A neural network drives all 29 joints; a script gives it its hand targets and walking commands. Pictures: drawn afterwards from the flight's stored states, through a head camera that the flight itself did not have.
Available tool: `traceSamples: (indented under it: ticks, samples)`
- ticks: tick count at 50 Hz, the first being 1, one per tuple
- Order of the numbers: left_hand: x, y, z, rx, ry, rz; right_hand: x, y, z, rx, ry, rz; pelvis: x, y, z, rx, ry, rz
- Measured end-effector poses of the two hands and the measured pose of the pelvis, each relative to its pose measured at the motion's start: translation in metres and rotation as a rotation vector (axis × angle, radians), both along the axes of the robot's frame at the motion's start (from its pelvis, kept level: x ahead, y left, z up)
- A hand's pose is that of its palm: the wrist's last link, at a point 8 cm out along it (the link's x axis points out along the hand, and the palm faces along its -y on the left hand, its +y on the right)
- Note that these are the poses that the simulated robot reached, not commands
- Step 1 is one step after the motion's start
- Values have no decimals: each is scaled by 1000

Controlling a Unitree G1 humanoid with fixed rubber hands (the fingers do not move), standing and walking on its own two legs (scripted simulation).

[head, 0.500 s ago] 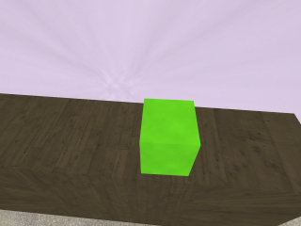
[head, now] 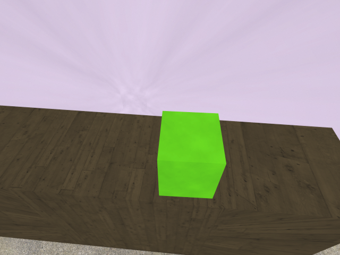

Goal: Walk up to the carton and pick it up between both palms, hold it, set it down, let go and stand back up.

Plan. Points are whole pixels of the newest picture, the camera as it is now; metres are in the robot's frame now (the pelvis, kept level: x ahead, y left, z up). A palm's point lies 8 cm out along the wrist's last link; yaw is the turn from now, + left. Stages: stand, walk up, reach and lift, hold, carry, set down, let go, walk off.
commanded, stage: stand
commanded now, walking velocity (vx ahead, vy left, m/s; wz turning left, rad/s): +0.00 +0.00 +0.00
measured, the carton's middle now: (187, 155) +0.41 -0.05 -0.03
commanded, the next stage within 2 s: none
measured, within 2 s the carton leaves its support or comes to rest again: neither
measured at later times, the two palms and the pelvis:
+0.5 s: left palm out of the picture -0.03 +0.22 -0.14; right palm out of the picture -0.01 -0.22 -0.14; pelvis +0.00 +0.00 +0.00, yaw +0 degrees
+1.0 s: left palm out of the picture -0.03 +0.22 -0.14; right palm out of the picture -0.02 -0.22 -0.14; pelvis +0.00 +0.00 +0.00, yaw +0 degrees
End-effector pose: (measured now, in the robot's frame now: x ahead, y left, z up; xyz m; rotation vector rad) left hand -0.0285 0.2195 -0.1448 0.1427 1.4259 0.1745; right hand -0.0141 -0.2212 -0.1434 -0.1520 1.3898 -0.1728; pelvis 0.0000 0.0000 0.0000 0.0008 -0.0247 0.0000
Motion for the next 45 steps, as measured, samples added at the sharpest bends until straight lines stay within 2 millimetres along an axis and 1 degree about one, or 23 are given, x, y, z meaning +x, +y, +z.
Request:
traceSamples:
  ticks: [45]
  samples:
    - [0, 0, 0, -1, 1, -3, -1, 0, 0, 1, 2, -3, 0, 0, 0, 0, 0, -3]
